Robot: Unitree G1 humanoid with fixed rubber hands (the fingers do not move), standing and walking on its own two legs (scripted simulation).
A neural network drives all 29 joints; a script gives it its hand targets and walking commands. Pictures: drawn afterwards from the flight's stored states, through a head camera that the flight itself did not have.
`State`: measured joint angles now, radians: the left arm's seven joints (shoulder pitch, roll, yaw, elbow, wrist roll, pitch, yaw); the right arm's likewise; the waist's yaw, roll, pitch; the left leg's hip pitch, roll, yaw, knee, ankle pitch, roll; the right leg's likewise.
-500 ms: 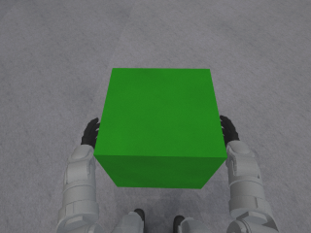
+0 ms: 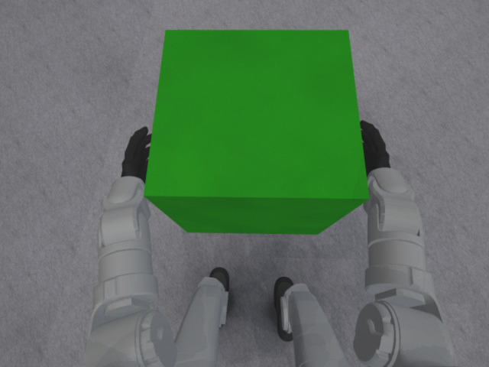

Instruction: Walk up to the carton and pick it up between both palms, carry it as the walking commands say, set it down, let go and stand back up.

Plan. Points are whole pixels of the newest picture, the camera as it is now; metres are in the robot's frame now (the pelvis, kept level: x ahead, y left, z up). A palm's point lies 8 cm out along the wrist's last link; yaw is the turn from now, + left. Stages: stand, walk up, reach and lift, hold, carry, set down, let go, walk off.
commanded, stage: set down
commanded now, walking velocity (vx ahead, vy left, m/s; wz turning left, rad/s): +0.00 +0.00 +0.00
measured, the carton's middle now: (253, 148) +0.47 +0.02 -0.14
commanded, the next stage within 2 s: none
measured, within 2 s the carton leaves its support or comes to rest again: neither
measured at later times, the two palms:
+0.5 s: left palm (152, 169) +0.42 +0.21 -0.16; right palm (349, 165) +0.44 -0.17 -0.16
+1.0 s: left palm (166, 164) +0.46 +0.21 -0.24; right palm (336, 161) +0.48 -0.17 -0.24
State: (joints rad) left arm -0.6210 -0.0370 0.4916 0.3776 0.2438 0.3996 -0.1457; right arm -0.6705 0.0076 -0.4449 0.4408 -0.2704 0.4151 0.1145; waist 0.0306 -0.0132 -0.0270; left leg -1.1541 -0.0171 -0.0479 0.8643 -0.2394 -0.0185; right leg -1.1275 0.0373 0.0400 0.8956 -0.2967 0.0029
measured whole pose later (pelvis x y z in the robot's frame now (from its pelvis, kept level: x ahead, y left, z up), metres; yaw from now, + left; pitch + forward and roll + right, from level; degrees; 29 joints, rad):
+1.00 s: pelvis -0.03 +0.01 -0.14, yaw -2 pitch +50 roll -3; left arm -1.03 0.11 0.49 0.55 0.18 0.42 -0.08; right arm -1.08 -0.15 -0.46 0.63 -0.16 0.42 0.03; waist 0.03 0.00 -0.11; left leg -1.91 -0.05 -0.07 1.42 -0.37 -0.02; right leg -1.87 0.07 0.04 1.42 -0.43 0.04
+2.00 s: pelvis -0.06 +0.01 -0.26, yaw -2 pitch +37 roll -2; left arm -1.51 0.34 0.36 0.63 -0.04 0.42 0.02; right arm -1.57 -0.36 -0.34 0.69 0.01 0.43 -0.06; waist 0.05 0.01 0.53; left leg -2.10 -0.08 -0.06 1.94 -0.48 -0.04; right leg -2.05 0.09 0.03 1.96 -0.56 0.06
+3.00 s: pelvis -0.05 +0.01 -0.32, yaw -2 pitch +35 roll +0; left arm -1.56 0.40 0.33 0.89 -0.04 0.33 0.00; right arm -1.64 -0.42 -0.19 0.99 0.11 0.30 -0.06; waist 0.05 0.00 0.49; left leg -2.20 -0.04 -0.02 2.15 -0.57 -0.02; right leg -2.17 0.11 0.03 2.18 -0.62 0.05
